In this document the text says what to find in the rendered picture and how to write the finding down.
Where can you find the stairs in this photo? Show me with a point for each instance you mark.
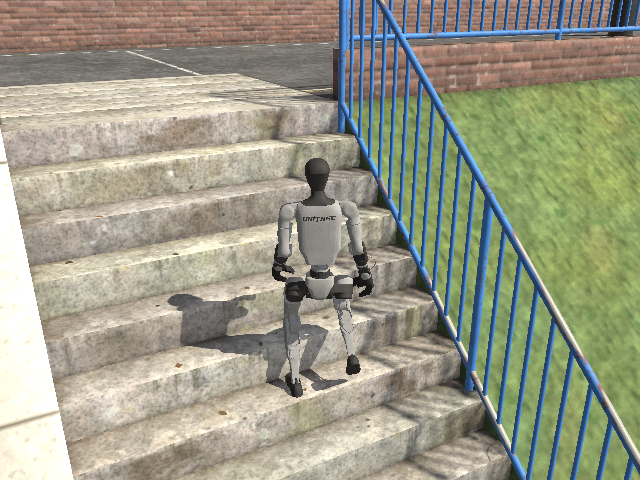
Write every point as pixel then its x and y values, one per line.
pixel 151 244

